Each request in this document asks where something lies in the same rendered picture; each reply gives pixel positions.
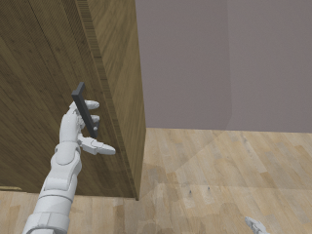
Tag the handle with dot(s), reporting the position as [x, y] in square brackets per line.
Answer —
[84, 111]

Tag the left robot hand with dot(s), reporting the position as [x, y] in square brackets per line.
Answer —
[71, 125]

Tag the wardrobe door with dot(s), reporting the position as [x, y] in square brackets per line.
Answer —
[45, 53]
[5, 182]

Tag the right robot hand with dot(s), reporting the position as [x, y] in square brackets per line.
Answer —
[256, 226]

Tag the left robot forearm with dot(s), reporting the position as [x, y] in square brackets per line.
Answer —
[51, 213]

